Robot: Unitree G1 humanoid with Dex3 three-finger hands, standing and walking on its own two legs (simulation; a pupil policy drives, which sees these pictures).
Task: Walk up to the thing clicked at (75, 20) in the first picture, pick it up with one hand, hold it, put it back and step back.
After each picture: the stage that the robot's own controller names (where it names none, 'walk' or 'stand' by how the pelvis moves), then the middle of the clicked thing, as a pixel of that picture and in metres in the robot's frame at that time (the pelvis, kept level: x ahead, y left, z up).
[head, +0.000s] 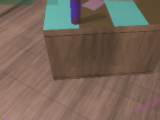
stand; (75, 6) +1.04 +0.04 -0.05
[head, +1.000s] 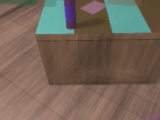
walk; (70, 10) +0.94 +0.10 -0.02
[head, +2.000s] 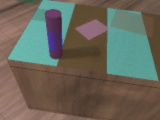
walk; (54, 36) +0.63 +0.15 -0.01
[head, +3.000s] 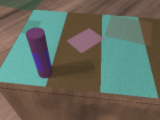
stand; (41, 55) +0.52 +0.20 -0.02
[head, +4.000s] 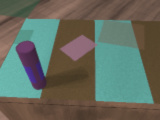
stand; (33, 67) +0.48 +0.22 -0.04
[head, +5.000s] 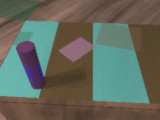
stand; (32, 67) +0.50 +0.22 -0.05
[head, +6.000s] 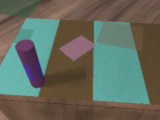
stand; (32, 66) +0.50 +0.23 -0.05
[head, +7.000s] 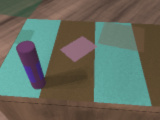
stand; (33, 67) +0.49 +0.22 -0.05
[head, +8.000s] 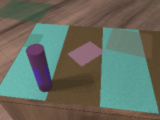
rise first; (41, 70) +0.49 +0.20 -0.05
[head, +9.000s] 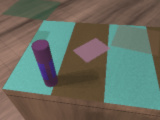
go down; (46, 65) +0.51 +0.20 -0.04
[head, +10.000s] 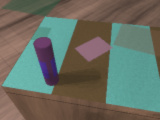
go down; (47, 63) +0.50 +0.18 -0.04
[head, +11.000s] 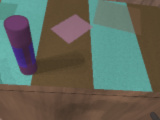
go down; (23, 49) +0.49 +0.18 +0.01
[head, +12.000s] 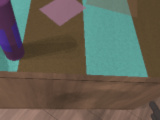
close in; (6, 31) +0.52 +0.19 +0.04
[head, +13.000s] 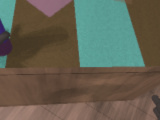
close; out of the picture +0.53 +0.20 +0.06
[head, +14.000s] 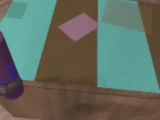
lift; (3, 70) +0.36 +0.23 +0.08
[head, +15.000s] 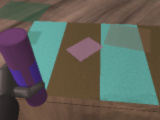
hold; (26, 73) +0.33 +0.17 +0.15
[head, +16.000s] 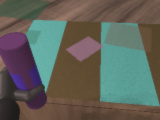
hold; (26, 76) +0.32 +0.17 +0.13
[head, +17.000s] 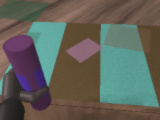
hold; (32, 77) +0.33 +0.15 +0.12
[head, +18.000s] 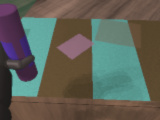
crouch; (17, 48) +0.42 +0.18 +0.15
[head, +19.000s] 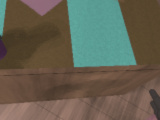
lower; out of the picture +0.52 +0.20 +0.04
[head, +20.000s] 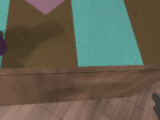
lower; out of the picture +0.52 +0.20 +0.07
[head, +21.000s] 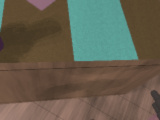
lower; out of the picture +0.54 +0.20 +0.07
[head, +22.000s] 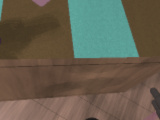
lower; out of the picture +0.54 +0.20 +0.08
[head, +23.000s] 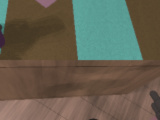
loosen; out of the picture +0.54 +0.20 +0.07
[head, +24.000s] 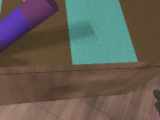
withdraw; (17, 24) +0.52 +0.10 +0.04
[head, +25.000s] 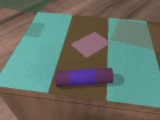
sink last; (83, 77) +0.47 +0.01 -0.08
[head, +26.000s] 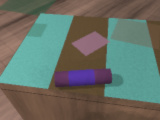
stand; (83, 77) +0.47 +0.02 -0.09
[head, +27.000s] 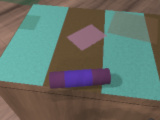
stand; (79, 78) +0.44 +0.02 -0.08
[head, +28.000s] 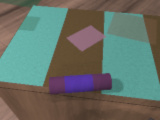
stand; (80, 83) +0.42 +0.02 -0.08
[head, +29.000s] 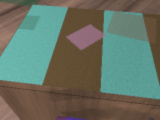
stand; out of the picture +0.33 +0.03 -0.34
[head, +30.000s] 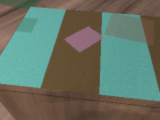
stand; out of the picture +0.31 -0.13 -0.69
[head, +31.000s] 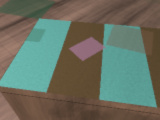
stand; out of the picture +0.32 -0.12 -0.74
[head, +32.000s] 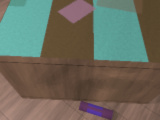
walk; (95, 110) +0.44 -0.12 -0.72
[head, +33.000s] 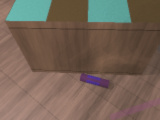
walk; (94, 80) +0.74 -0.08 -0.72
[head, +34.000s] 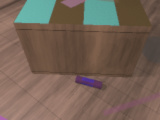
stand; (88, 82) +0.89 -0.07 -0.74
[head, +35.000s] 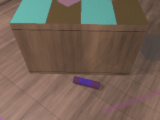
stand; (86, 82) +0.86 -0.06 -0.75
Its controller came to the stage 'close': yes
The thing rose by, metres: 0.20
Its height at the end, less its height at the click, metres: -0.70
